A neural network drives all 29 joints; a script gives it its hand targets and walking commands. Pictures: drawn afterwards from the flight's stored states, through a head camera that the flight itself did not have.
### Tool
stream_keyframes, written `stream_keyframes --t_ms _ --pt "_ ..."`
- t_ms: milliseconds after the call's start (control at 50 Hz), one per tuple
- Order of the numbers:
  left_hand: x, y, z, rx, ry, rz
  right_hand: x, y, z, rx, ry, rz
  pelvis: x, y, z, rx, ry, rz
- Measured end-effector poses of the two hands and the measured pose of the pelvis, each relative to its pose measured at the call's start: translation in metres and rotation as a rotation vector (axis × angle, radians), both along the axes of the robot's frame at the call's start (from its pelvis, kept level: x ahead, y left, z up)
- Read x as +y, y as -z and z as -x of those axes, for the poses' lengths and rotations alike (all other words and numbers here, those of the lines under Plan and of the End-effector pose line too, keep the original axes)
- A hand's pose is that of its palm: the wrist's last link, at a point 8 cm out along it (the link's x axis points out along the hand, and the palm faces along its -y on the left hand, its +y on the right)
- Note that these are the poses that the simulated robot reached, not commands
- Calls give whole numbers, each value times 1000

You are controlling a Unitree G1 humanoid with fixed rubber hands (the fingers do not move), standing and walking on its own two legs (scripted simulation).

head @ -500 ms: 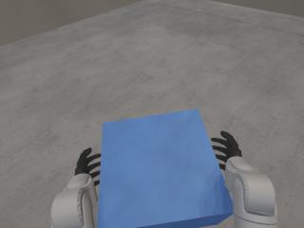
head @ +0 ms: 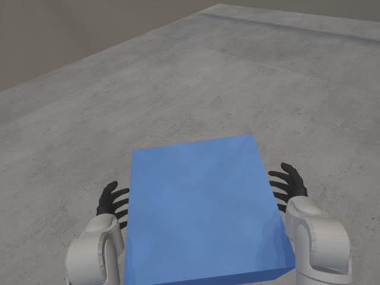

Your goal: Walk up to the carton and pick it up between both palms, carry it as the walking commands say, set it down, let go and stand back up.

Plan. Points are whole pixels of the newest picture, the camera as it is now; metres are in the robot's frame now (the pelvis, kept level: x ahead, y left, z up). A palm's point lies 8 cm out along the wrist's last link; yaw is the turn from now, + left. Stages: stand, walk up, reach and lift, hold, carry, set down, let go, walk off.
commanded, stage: carry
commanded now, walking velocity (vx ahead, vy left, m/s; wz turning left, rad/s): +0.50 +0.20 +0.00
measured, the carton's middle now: (201, 214) +0.29 +0.00 +0.02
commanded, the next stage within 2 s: none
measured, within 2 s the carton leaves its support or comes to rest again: neither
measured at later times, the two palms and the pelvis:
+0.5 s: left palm (124, 120) +0.57 +0.20 +0.09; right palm (241, 106) +0.58 -0.14 +0.09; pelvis +0.32 +0.03 +0.00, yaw +0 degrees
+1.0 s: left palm (123, 76) +0.88 +0.27 +0.07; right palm (208, 63) +0.89 -0.07 +0.08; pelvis +0.63 +0.10 -0.01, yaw -1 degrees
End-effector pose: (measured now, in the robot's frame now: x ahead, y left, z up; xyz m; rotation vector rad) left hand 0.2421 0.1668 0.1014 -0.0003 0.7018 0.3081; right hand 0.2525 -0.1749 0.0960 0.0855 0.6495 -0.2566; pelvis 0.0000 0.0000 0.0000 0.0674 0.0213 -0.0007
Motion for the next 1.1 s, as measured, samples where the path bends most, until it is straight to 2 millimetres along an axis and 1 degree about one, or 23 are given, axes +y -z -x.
stream_keyframes --t_ms 100,140,200,300,340,400,460,560,660,720,780,820,860,920,980,1100 --pt "29 24 -79 -25 9 33 29 12 -74 -24 8 44 28 22 -73 25 12 31" --pt "36 32 -104 13 9 45 36 15 -99 13 10 59 34 19 -97 41 19 36" --pt "40 36 -138 58 14 57 41 16 -133 60 14 69 39 10 -129 79 30 53" --pt "40 31 -200 46 16 49 40 15 -192 51 13 57 40 7 -186 94 26 48" --pt "38 28 -226 22 15 41 38 13 -219 26 10 52 37 9 -213 87 26 41" --pt "32 23 -268 -31 12 28 32 12 -263 -26 7 38 31 18 -258 62 11 36" --pt "32 19 -303 -9 5 22 32 10 -301 -5 3 25 30 11 -297 32 -2 31" --pt "39 6 -359 23 -9 8 39 4 -362 26 -7 6 37 -3 -359 20 -13 19" --pt "55 1 -425 -9 -4 10 55 -2 -426 -5 -6 10 52 -2 -423 14 -12 20" --pt "70 5 -467 -28 -1 22 70 -1 -467 -23 -2 23 67 5 -465 13 -8 33" --pt "88 18 -512 -44 0 42 88 5 -510 -38 1 49 84 19 -509 31 -1 48" --pt "96 26 -537 -10 -2 52 96 8 -535 -5 1 63 91 16 -532 49 8 48" --pt "100 29 -559 25 0 57 101 10 -557 32 3 67 96 11 -553 75 15 60" --pt "103 32 -593 49 3 62 104 12 -589 56 5 71 99 6 -583 99 16 64" --pt "103 31 -628 41 8 58 103 12 -623 49 7 65 100 6 -616 99 13 57" --pt "95 23 -706 -31 5 25 95 14 -704 -22 1 35 92 19 -700 56 -2 48"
